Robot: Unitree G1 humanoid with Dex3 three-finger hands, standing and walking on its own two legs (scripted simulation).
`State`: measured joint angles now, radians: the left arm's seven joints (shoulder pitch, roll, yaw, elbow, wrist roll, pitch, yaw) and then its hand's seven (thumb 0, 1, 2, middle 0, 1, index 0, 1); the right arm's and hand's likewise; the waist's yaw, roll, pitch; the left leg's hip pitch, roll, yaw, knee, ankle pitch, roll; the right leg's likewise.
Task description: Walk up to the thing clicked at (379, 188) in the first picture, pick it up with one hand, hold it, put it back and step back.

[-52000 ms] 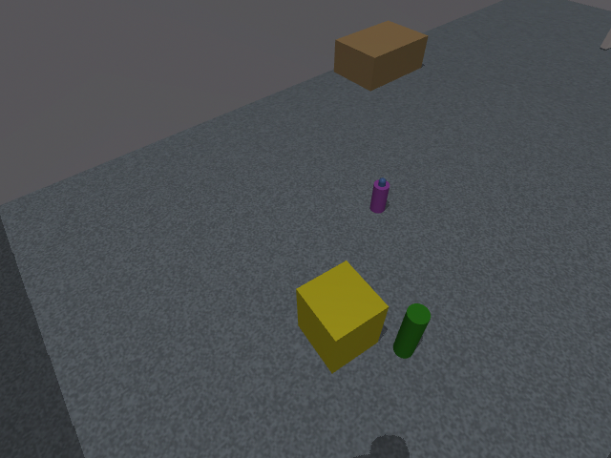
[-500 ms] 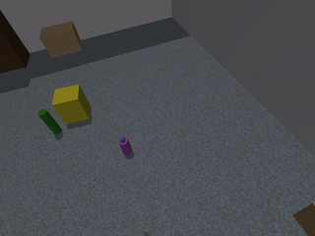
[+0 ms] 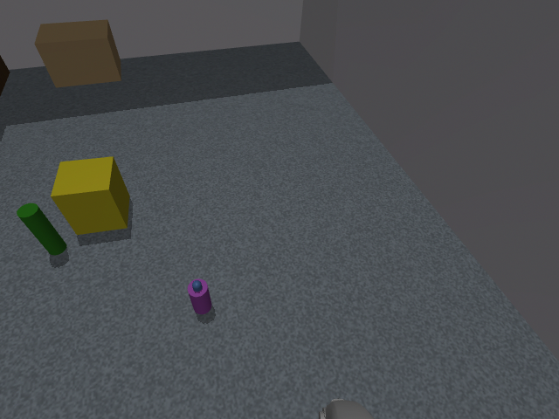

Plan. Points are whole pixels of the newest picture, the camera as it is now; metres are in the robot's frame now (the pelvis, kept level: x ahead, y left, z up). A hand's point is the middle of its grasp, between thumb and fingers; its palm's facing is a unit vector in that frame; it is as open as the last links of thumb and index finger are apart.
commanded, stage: walk up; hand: left
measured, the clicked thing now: (199, 294) +0.64 +0.25 -0.68
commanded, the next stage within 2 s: none
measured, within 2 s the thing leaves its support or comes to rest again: neither
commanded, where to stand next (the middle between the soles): +0.35 +0.00 m, yaw -2 degrees
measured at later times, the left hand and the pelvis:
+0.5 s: hand (133, 376) +0.22 +0.23 -0.11, palm faces -0.02 -0.90 -0.43, open 7.4 cm; pelvis +0.16 -0.04 +0.00, yaw -1 degrees
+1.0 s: hand (118, 320) +0.33 +0.30 -0.16, palm faces -0.05 -0.94 -0.34, open 7.4 cm; pelvis +0.28 +0.03 -0.01, yaw +0 degrees
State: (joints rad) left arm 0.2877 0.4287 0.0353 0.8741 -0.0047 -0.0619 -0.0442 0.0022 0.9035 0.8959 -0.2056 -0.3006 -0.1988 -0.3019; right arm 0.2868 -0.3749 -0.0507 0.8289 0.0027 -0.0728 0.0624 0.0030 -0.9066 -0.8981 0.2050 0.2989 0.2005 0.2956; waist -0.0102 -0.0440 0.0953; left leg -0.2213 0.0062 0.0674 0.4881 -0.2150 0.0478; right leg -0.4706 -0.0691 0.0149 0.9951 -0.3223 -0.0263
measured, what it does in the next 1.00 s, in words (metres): walks ahead: right foot, then left foot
